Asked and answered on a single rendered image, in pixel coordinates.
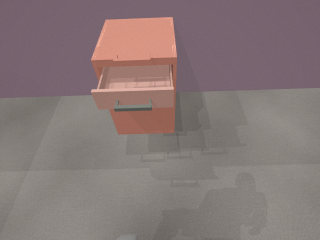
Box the drawer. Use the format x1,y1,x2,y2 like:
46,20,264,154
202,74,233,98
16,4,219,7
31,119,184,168
91,64,174,110

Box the cabinet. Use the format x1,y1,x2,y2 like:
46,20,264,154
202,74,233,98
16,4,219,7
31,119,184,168
91,17,177,135

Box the handle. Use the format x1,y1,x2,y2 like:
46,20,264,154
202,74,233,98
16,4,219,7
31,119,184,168
114,99,152,112
113,57,151,65

